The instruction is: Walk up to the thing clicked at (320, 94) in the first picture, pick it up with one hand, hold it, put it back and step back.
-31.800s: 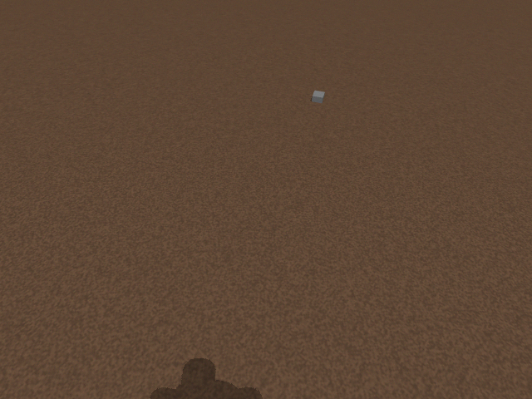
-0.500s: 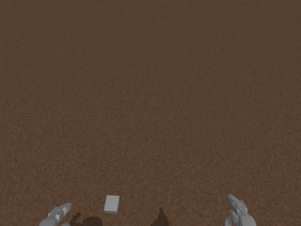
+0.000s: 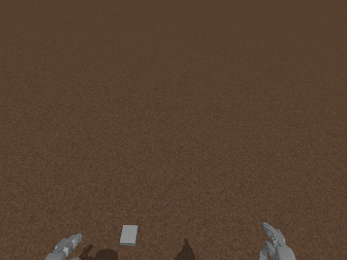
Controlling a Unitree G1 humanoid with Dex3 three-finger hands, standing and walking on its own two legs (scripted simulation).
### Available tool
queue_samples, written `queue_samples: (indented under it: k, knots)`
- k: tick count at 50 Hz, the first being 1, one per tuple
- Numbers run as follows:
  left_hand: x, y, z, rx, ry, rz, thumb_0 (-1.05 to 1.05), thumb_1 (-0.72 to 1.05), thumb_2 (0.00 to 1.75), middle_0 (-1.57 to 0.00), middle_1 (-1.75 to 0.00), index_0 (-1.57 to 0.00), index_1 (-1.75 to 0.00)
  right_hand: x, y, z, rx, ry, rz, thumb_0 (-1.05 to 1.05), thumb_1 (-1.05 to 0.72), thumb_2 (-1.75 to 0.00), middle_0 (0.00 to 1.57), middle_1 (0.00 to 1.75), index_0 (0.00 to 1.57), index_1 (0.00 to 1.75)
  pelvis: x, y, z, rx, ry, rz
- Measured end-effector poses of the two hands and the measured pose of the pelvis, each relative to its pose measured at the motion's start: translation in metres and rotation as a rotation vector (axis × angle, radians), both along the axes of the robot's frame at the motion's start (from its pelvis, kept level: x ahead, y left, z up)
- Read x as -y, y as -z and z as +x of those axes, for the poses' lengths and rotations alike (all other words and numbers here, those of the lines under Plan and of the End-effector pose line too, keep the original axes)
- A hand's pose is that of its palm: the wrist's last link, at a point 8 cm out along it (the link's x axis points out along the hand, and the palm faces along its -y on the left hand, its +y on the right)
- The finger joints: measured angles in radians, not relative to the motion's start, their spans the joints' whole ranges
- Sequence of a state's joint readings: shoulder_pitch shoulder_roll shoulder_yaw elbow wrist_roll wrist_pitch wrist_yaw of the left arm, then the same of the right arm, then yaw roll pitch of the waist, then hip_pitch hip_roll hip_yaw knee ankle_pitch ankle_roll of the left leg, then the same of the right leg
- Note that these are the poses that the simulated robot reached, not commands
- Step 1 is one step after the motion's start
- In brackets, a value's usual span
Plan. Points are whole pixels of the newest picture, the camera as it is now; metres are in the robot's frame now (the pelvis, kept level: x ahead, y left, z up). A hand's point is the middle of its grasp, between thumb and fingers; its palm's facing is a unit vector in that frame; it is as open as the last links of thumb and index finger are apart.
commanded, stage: home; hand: left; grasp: from above
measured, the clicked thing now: (129, 235) +0.45 +0.18 -0.69
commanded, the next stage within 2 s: stand in 0.08 s
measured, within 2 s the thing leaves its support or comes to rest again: neither
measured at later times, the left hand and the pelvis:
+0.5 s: hand out of the picture +0.10 +0.23 -0.10, palm faces +0.03 -0.94 -0.33, open 7.4 cm; pelvis -0.01 +0.00 +0.03, yaw +0 degrees
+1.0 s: hand out of the picture +0.02 +0.24 -0.10, palm faces +0.05 -0.95 -0.32, open 7.4 cm; pelvis -0.02 +0.00 +0.06, yaw +1 degrees
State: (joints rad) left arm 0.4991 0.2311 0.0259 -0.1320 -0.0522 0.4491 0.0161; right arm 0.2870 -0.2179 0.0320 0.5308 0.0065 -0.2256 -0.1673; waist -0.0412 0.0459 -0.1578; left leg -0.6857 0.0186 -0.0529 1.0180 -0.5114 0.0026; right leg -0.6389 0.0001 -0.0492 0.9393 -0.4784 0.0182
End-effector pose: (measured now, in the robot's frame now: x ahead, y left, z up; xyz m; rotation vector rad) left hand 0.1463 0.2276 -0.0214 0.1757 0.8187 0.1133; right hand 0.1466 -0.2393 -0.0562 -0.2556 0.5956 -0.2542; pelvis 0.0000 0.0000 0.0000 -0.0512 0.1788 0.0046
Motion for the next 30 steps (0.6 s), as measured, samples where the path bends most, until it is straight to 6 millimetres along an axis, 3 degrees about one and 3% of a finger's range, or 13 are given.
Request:
queue_samples:
  k: [9,15,23,30]
  knots:
    - [0.002,-0.001,-0.001,0.004,-0.005,0.001,0.01,0.9,0.9,-0.2,-0.3,-0.21,-0.3,0.002,0.001,-0.001,-0.006,0.001,0.002,0.01,-0.9,-0.9,0.2,0.29,0.21,0.3,0.002,0.0,0.0,-0.002,-0.001,0.002]
    - [-0.017,0.025,0.001,0.002,0.024,0.108,0.0,0.9,0.9,-0.2,-0.3,-0.21,-0.3,0.013,0.02,-0.013,-0.303,-0.15,-0.039,0.01,-0.9,-0.9,0.2,0.29,0.21,0.3,0.004,-0.015,-0.01,0.106,-0.002,0.042]
    - [-0.044,0.044,-0.046,-0.178,-0.038,0.134,0.0,0.9,0.9,-0.2,-0.3,-0.21,-0.3,0.034,0.016,-0.045,-0.442,-0.063,0.001,0.01,-0.9,-0.9,0.2,0.3,0.21,0.3,0.002,-0.032,-0.011,0.165,-0.002,0.053]
    - [-0.052,0.051,-0.085,-0.296,-0.091,0.111,0.01,0.9,0.9,-0.2,-0.3,-0.21,-0.3,0.032,0.011,-0.071,-0.525,-0.015,0.008,0.01,-0.91,-0.9,0.2,0.29,0.21,0.3,-0.005,-0.044,-0.011,0.208,-0.006,0.045]
